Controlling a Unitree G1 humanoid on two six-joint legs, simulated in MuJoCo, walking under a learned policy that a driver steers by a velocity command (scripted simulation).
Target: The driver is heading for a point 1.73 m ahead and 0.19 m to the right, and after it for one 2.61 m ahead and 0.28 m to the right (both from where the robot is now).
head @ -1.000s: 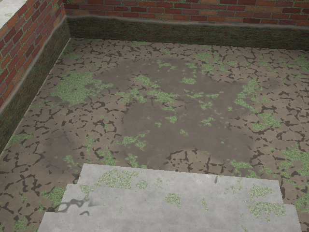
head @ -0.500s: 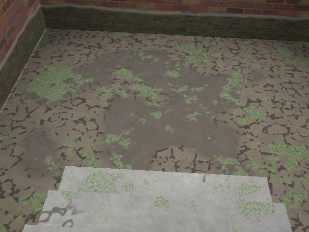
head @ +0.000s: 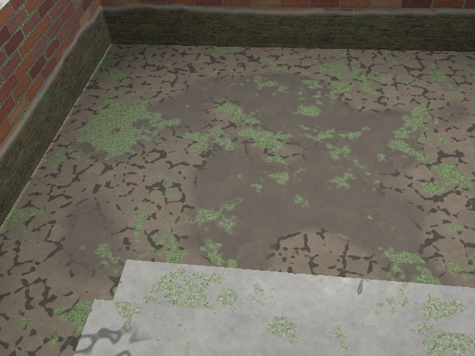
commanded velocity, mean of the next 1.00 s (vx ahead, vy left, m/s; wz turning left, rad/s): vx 0.24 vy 0.00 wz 0.00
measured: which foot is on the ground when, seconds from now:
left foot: up 0.00-0.22, down 0.24-0.70, up 0.72-1.00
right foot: down 0.00-0.24, up 0.26-0.68, down 0.70-1.00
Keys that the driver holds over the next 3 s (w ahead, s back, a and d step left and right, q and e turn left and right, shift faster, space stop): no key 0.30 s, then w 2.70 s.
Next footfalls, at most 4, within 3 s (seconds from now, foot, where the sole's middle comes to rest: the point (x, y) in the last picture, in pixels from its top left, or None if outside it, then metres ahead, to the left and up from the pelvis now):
0.24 left None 0.07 0.13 -0.77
0.70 right None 0.12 -0.07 -0.77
1.20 left None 0.43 0.04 -0.95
1.68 right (309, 348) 0.71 -0.15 -1.12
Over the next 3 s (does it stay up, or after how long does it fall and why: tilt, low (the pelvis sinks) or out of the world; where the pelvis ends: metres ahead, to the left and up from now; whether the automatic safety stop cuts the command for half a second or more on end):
stays up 1.35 -0.13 -0.70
